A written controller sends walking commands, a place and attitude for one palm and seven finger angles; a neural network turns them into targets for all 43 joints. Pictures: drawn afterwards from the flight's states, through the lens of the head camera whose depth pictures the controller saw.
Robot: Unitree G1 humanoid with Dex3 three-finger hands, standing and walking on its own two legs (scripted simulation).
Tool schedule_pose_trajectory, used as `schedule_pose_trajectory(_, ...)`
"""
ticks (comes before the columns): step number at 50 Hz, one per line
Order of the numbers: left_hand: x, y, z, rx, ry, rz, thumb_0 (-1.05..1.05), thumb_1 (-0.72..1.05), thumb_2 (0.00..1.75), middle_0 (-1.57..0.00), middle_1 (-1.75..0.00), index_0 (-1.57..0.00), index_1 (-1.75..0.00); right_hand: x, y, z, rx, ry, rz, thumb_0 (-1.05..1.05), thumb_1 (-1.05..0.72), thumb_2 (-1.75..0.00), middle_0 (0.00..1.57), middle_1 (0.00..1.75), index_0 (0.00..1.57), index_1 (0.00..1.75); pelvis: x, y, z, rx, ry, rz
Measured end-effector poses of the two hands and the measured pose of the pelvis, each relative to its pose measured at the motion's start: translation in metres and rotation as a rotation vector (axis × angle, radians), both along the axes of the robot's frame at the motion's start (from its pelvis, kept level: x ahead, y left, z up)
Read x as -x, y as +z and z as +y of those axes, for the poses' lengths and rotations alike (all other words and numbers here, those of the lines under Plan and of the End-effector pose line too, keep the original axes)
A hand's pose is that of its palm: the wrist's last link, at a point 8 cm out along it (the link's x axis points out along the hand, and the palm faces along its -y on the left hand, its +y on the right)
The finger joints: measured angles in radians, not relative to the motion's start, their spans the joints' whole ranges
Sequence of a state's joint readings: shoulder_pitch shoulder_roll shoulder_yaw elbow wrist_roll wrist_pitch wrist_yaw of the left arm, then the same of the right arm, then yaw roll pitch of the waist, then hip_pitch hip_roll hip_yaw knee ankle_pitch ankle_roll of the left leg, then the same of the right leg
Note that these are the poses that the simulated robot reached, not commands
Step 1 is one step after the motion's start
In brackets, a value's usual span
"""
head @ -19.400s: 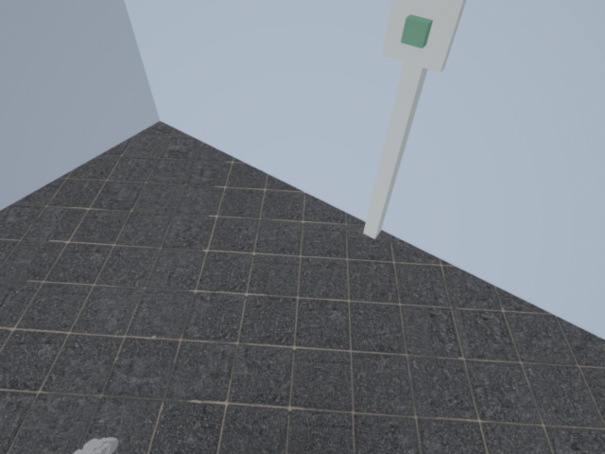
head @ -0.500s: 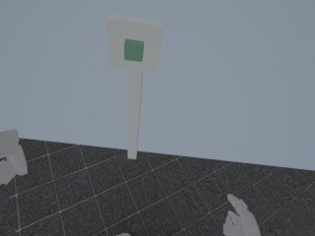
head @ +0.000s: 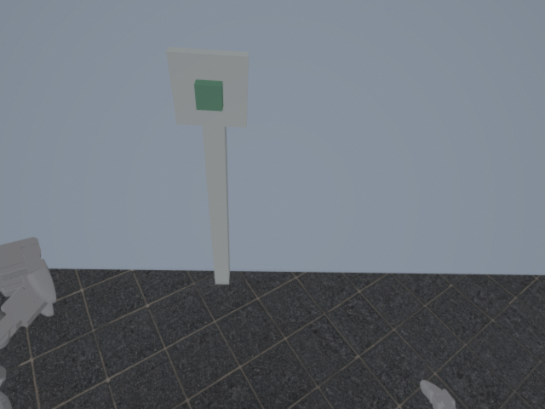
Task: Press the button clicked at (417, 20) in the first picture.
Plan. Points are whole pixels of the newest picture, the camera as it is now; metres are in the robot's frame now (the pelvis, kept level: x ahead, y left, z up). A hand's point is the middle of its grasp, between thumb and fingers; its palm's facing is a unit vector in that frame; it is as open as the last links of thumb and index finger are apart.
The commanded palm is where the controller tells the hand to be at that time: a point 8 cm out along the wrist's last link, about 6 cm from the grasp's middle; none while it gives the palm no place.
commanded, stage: stop stepping back and stand still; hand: left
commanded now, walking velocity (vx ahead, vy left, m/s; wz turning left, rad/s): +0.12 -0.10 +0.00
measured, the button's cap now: (209, 94) +0.76 +0.18 +0.11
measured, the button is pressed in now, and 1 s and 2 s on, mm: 0 0 0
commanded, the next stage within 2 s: let the arm hang, fingers relaxed in 0.36 s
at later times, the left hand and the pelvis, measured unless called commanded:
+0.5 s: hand (41, 323) +0.17 +0.26 +0.14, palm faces +0.39 -0.80 -0.46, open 3.1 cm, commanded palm none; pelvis -0.02 +0.00 +0.00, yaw +3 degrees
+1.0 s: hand out of the picture -0.11 +0.21 -0.16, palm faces +0.11 -0.97 -0.23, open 5.1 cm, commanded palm none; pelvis -0.03 +0.02 +0.01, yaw +4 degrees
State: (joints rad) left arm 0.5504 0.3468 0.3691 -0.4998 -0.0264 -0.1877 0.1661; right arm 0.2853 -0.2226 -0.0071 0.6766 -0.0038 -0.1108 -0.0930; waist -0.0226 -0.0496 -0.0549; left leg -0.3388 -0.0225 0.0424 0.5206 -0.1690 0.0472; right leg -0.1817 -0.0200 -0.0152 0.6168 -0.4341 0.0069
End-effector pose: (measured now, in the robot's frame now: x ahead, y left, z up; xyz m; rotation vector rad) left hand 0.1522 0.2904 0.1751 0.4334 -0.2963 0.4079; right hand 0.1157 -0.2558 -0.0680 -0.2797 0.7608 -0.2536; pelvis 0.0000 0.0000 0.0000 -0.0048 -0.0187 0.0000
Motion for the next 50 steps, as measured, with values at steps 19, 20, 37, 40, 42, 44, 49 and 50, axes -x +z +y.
schedule_pose_trajectory(19, 0.039, 0.004, 0.005, -0.024, 0.058, -0.013, 0.01, 0.89, 0.90, -1.31, -1.50, -1.31, -1.50, -0.005, -0.012, 0.024, -0.037, 0.084, -0.014, 0.01, -0.90, -0.90, 0.21, 0.30, 0.21, 0.30, 0.022, -0.005, 0.008, -0.006, 0.037, -0.012)
schedule_pose_trajectory(20, 0.037, 0.003, 0.005, -0.030, 0.053, -0.004, 0.01, 0.89, 0.90, -1.31, -1.50, -1.31, -1.50, -0.008, -0.011, 0.028, -0.047, 0.085, -0.025, 0.01, -0.90, -0.90, 0.21, 0.29, 0.20, 0.30, 0.022, -0.005, 0.007, -0.013, 0.037, -0.011)
schedule_pose_trajectory(37, 0.118, -0.307, -0.037, 0.519, 0.144, 1.338, 0.02, 0.91, 0.90, -1.04, -1.31, -1.05, -1.25, 0.047, -0.055, 0.039, -0.114, 0.103, 0.371, 0.00, -0.91, -0.90, 0.20, 0.29, 0.20, 0.29, 0.024, -0.004, 0.011, 0.008, 0.086, -0.012)
schedule_pose_trajectory(40, 0.163, -0.316, -0.030, 0.564, 0.194, 1.470, 0.02, 0.91, 0.90, -0.94, -1.21, -0.95, -1.14, 0.079, -0.057, 0.037, -0.101, 0.076, 0.499, 0.00, -0.91, -0.90, 0.20, 0.29, 0.20, 0.29, 0.025, 0.000, 0.012, 0.017, 0.090, -0.008)
schedule_pose_trajectory(42, 0.192, -0.317, -0.029, 0.582, 0.227, 1.556, 0.01, 0.91, 0.90, -0.87, -1.13, -0.88, -1.07, 0.098, -0.059, 0.037, -0.102, 0.054, 0.566, 0.00, -0.91, -0.90, 0.20, 0.29, 0.20, 0.29, 0.025, 0.003, 0.014, 0.019, 0.089, -0.005)
schedule_pose_trajectory(44, 0.219, -0.315, -0.029, 0.596, 0.257, 1.633, 0.01, 0.91, 0.90, -0.80, -1.04, -0.81, -0.99, 0.114, -0.060, 0.039, -0.110, 0.035, 0.617, 0.00, -0.91, -0.90, 0.20, 0.29, 0.20, 0.29, 0.026, 0.005, 0.016, 0.018, 0.088, -0.003)
schedule_pose_trajectory(49, 0.264, -0.306, -0.035, 0.620, 0.311, 1.762, 0.01, 0.91, 0.90, -0.63, -0.82, -0.64, -0.80, 0.141, -0.065, 0.047, -0.142, 0.003, 0.688, 0.00, -0.91, -0.90, 0.20, 0.29, 0.20, 0.29, 0.026, 0.008, 0.020, 0.012, 0.080, -0.007)
schedule_pose_trajectory(50, 0.270, -0.305, -0.037, 0.624, 0.316, 1.776, 0.01, 0.91, 0.90, -0.60, -0.78, -0.60, -0.76, 0.144, -0.066, 0.049, -0.150, -0.001, 0.694, 0.00, -0.91, -0.90, 0.20, 0.29, 0.20, 0.29, 0.026, 0.008, 0.021, 0.011, 0.078, -0.008)
